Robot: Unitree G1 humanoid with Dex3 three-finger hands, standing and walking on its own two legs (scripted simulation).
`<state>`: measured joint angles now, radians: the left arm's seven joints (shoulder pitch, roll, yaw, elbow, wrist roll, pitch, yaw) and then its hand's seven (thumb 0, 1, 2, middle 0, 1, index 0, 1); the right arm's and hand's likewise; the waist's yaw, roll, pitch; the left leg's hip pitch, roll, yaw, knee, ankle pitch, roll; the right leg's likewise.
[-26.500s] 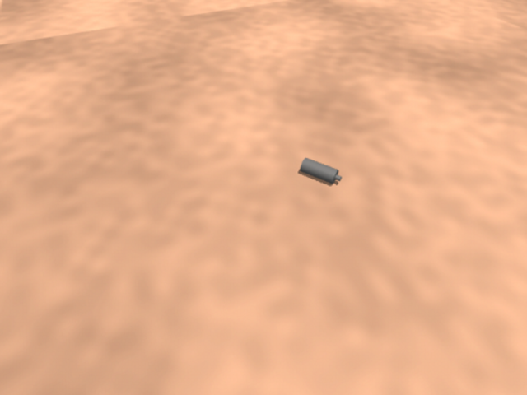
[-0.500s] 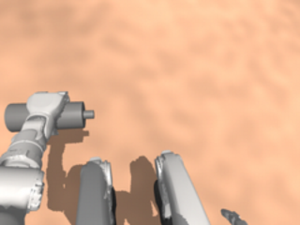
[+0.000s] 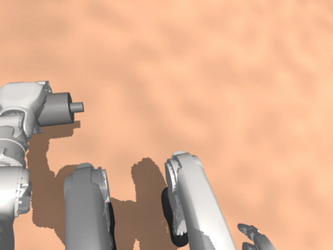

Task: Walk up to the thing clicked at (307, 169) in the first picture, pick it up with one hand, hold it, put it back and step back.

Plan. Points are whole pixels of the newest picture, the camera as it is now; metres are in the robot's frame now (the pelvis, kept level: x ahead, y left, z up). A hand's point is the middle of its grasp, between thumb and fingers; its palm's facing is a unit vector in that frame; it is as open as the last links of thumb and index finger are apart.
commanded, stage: crouch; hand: left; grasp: from above
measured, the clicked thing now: (35, 111) +0.47 +0.27 -0.18
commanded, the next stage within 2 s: lower in 0.52 s
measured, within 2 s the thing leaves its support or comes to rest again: neither
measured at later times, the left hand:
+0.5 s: hand (39, 113) +0.47 +0.28 -0.21, palm faces -0.46 -0.02 -0.89, open 11.1 cm
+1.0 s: hand (46, 116) +0.48 +0.27 -0.26, palm faces -0.48 -0.04 -0.88, open 11.1 cm
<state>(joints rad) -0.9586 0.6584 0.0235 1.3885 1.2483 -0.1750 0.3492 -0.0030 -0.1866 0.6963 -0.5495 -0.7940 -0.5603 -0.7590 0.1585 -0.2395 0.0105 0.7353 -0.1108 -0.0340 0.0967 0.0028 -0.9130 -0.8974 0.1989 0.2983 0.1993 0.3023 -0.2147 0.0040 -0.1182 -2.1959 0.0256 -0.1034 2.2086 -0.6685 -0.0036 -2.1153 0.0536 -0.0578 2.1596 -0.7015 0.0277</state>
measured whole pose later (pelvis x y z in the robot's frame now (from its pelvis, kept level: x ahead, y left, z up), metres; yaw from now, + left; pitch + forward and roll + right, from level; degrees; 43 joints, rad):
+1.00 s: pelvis +0.00 +0.00 -0.07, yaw -4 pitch +33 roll -9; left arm -1.04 0.83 0.05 1.55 1.30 -0.24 0.42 0.00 -0.19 0.70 -0.54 -0.82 -0.55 -0.78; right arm 0.14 -0.27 0.15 0.71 -0.16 -0.04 0.12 0.00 -0.91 -0.89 0.20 0.30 0.20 0.30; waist -0.29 -0.05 0.00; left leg -2.35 0.02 -0.18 2.44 -0.68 -0.02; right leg -2.25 0.07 -0.12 2.35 -0.70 0.03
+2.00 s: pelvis +0.00 +0.00 -0.08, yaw -7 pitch +30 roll -12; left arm -1.07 0.95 0.06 1.68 1.28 -0.22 0.54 0.00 -0.16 0.67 -0.54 -0.79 -0.55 -0.76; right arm 0.10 -0.30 0.28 0.66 -0.22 -0.15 0.17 0.00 -0.91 -0.89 0.20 0.30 0.20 0.30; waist -0.36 -0.12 0.12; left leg -2.36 0.03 -0.24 2.52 -0.70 -0.02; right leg -2.25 0.10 -0.17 2.38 -0.69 0.05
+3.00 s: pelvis +0.00 +0.01 -0.08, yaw -9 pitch +28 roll -14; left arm -1.08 1.01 0.04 1.69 1.26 -0.22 0.55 0.00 -0.38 0.88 -0.16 -0.98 -0.18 -0.96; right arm 0.09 -0.32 0.33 0.63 -0.23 -0.18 0.20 0.00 -0.90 -0.89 0.20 0.30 0.20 0.30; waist -0.38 -0.14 0.16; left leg -2.35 0.03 -0.27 2.53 -0.71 -0.01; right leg -2.23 0.11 -0.19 2.37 -0.68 0.05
